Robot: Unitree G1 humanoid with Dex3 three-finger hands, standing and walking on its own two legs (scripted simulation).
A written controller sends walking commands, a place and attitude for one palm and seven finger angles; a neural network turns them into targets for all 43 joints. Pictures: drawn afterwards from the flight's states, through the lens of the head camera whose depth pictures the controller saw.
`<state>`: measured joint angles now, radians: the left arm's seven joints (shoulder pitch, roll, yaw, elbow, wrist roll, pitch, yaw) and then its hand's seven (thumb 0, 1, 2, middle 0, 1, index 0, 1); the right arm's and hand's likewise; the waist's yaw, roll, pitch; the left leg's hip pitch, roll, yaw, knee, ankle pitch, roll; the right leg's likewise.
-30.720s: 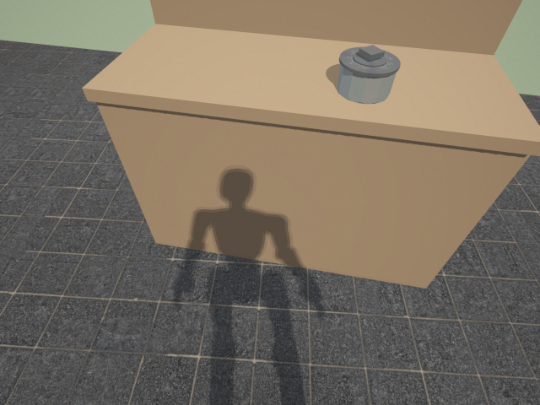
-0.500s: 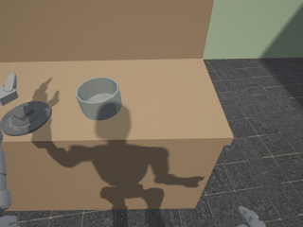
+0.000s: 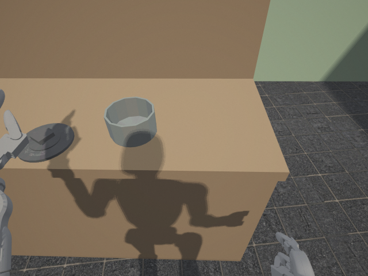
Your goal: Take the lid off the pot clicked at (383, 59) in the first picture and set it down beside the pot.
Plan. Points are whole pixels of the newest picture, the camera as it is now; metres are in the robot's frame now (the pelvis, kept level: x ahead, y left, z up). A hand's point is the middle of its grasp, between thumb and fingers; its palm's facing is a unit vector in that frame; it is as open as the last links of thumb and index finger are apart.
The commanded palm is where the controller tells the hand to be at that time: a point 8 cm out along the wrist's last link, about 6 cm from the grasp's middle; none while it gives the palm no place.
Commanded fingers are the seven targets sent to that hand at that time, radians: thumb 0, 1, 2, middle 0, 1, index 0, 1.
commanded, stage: draw the hand back to the body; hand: left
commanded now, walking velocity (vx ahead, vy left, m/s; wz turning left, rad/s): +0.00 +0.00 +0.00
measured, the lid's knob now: (42, 135) +0.44 +0.47 +0.04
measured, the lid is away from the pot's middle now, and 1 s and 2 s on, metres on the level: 0.26 0.26 0.26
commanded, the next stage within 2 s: step back with the hand held close in 0.56 s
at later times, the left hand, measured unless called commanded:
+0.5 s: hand (12, 194) +0.15 +0.25 +0.22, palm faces +0.45 -0.82 -0.35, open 7.4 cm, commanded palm +0.11 +0.30 +0.23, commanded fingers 0.00 0.90 0.90 -0.20 -0.30 -0.20 -0.30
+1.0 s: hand (11, 195) +0.16 +0.27 +0.21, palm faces +0.37 -0.81 -0.45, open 7.4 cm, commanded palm +0.09 +0.32 +0.23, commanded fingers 0.00 0.90 0.90 -0.20 -0.30 -0.20 -0.30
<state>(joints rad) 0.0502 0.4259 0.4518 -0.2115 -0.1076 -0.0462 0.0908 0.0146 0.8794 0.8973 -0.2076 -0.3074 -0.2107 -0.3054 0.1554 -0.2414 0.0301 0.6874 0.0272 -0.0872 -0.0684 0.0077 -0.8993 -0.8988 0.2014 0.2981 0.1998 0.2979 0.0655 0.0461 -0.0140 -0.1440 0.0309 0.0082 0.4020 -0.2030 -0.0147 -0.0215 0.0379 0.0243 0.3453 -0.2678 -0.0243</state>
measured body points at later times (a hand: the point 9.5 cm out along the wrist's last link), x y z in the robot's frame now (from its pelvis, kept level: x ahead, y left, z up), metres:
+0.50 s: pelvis -0.02 +0.01 +0.00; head -0.05 +0.00 +0.45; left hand +0.12 +0.30 +0.24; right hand +0.18 -0.19 -0.08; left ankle +0.01 +0.13 -0.74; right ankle -0.05 -0.11 -0.74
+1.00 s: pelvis -0.04 +0.04 -0.01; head -0.04 +0.04 +0.44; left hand +0.13 +0.31 +0.23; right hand +0.14 -0.20 -0.09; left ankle +0.01 +0.13 -0.74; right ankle -0.05 -0.11 -0.74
